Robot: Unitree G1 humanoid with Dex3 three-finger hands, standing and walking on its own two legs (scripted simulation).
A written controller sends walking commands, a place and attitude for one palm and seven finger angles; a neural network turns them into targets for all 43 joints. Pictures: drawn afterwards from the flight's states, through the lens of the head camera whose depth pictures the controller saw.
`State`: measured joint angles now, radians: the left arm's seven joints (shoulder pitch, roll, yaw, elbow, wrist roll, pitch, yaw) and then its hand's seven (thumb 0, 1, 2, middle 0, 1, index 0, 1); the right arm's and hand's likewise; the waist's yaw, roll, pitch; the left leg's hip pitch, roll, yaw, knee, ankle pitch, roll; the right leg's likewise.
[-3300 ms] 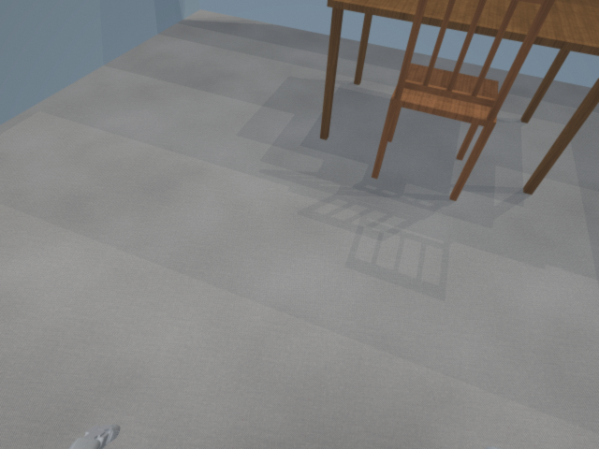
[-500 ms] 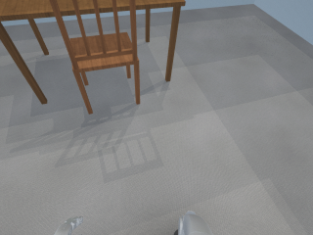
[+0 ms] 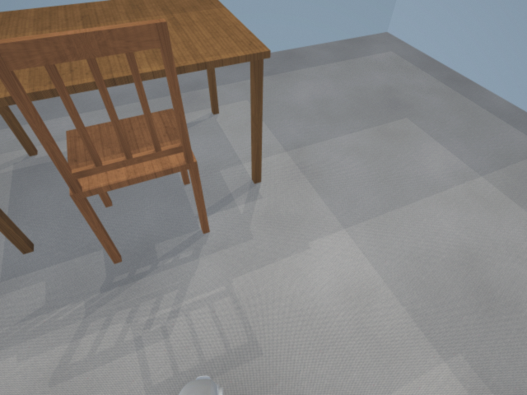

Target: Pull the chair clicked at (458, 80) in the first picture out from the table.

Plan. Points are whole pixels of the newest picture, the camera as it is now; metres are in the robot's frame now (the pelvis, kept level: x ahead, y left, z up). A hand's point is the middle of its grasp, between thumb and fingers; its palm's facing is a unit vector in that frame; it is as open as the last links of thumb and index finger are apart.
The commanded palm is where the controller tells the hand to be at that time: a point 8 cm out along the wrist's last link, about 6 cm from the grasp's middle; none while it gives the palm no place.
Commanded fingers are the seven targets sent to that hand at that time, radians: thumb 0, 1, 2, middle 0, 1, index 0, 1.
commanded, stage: walk to a spot facing it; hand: left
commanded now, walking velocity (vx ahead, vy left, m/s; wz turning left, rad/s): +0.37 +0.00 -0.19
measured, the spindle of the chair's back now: (112, 113) +0.84 +0.50 -0.07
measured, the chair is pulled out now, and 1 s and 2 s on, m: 0.00 0.00 0.00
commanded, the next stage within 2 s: turn to face it in 0.48 s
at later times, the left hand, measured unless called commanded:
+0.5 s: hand (167, 324) +0.28 +0.21 -0.18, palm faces -0.15 -0.98 -0.14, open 7.4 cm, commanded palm none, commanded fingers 0.00 0.90 0.90 -0.20 -0.30 -0.20 -0.30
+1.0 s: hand (220, 250) +0.45 +0.13 -0.16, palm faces -0.13 -0.98 -0.15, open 7.3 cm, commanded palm none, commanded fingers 0.00 0.90 0.90 -0.20 -0.30 -0.20 -0.30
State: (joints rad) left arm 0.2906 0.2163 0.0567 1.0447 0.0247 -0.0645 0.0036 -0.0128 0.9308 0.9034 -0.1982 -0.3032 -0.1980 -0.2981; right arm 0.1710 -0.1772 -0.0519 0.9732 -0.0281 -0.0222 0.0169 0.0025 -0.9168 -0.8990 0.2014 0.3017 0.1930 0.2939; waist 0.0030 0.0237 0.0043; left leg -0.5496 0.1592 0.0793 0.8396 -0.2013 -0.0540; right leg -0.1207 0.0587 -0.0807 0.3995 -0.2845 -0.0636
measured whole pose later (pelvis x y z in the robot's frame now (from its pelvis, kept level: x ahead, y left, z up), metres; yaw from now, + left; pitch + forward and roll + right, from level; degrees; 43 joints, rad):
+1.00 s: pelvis +0.30 +0.00 -0.01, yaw -7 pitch -1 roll -1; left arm 0.10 0.12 0.03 0.95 0.03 0.00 0.03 -0.01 0.91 0.90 -0.20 -0.30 -0.20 -0.30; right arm 0.26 -0.16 -0.06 1.01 -0.02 0.06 0.00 0.01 -0.93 -0.90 0.20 0.30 0.19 0.29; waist -0.04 0.00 0.03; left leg -0.44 0.12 0.11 0.95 -0.43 -0.05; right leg -0.28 -0.09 -0.31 0.54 -0.24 -0.05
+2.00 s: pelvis +0.26 -0.05 +0.00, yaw +25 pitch -1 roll +2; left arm 0.26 0.19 0.03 0.94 0.03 0.01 0.02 0.00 0.90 0.90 -0.20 -0.30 -0.20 -0.30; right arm 0.17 -0.26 -0.08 0.97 -0.02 0.09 0.02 0.00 -0.91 -0.90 0.20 0.30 0.19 0.29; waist 0.02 0.00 0.07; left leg -0.35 0.04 0.01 0.88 -0.44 -0.06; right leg -0.24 -0.11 -0.20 0.49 -0.23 -0.03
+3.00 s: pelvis +0.46 +0.05 +0.01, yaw +29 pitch +0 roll -1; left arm 0.33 0.15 0.03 1.10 0.03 -0.07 0.01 0.00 0.92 0.90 -0.20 -0.30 -0.20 -0.30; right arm 0.19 -0.18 -0.06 1.03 -0.02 -0.01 0.02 0.00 -0.91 -0.90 0.20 0.30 0.19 0.29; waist 0.01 0.02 0.02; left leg -0.50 0.10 0.06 0.76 -0.21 0.00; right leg -0.08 0.01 -0.16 0.33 -0.26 -0.04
